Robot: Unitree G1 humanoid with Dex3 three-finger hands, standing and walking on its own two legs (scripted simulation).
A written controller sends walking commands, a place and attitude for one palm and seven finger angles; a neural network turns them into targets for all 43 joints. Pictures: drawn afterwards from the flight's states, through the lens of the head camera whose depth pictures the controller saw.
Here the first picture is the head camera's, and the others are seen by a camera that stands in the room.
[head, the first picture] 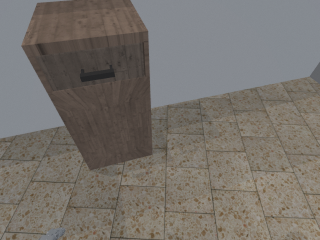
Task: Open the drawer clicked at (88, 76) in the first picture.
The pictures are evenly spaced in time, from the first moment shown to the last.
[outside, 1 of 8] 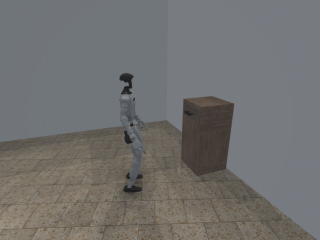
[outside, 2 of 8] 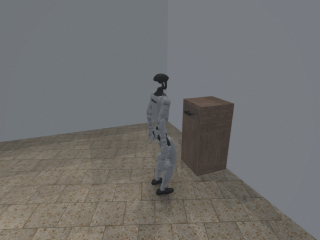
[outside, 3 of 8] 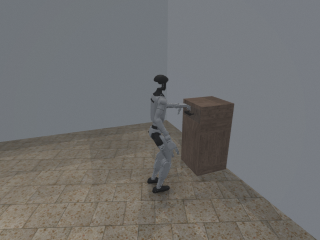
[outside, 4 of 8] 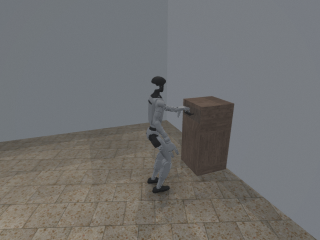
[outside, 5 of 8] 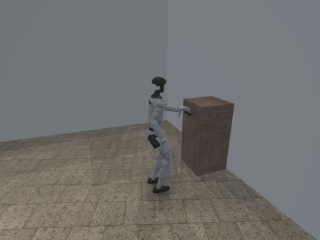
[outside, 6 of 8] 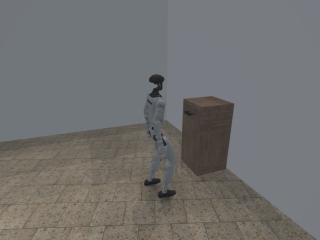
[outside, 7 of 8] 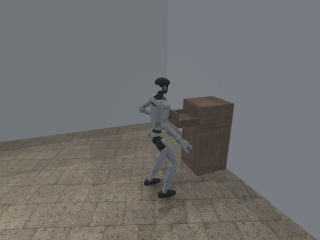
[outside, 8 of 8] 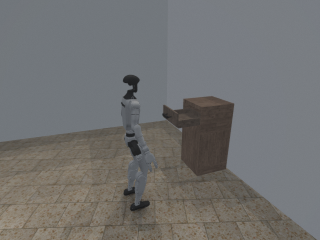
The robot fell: no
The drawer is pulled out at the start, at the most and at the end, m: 0.00 0.30 0.30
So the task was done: yes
